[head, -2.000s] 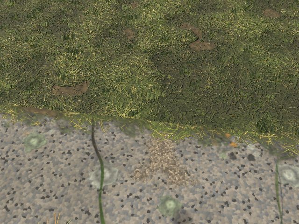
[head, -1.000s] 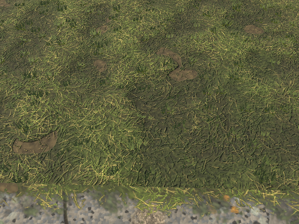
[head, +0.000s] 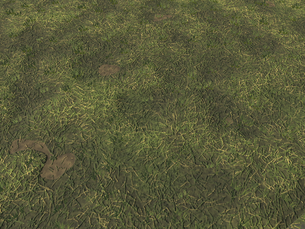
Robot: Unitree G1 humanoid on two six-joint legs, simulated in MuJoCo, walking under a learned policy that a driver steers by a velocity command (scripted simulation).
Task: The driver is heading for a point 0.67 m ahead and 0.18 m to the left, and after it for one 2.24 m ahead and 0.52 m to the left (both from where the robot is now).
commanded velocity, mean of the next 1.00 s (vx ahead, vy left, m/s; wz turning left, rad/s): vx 0.49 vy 0.00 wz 0.33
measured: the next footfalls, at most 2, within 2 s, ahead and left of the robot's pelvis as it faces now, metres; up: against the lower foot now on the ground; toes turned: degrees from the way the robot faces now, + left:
right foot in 0.14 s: +0.16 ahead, -0.14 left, +0.00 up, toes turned -5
left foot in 0.58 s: +0.47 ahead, +0.10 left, -0.13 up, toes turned +11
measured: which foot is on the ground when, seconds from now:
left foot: down 0.00-0.16, up 0.18-0.56, down 0.58-1.00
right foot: up 0.00-0.12, down 0.14-0.60, up 0.62-0.98, down 1.00-1.00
